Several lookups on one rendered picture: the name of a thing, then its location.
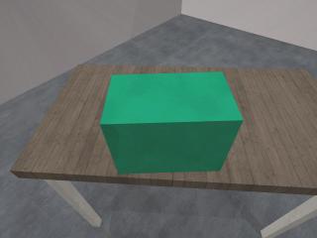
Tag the table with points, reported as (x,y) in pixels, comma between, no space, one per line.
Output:
(275,149)

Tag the carton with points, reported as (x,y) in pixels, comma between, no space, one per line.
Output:
(170,122)

